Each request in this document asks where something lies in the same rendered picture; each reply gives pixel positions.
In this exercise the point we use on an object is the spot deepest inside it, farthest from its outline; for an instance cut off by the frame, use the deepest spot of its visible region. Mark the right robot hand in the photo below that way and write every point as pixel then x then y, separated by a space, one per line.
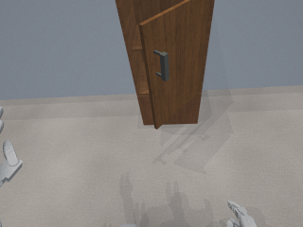
pixel 241 214

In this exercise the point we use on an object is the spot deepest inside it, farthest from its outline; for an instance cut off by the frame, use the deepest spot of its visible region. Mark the handle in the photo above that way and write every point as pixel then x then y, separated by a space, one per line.
pixel 164 65

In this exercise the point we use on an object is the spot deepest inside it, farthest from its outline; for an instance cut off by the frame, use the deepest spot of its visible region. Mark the left robot hand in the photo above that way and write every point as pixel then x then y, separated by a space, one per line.
pixel 12 165

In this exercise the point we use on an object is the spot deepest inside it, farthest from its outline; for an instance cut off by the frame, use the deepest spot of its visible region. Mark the cupboard door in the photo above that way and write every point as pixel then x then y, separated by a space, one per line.
pixel 181 32

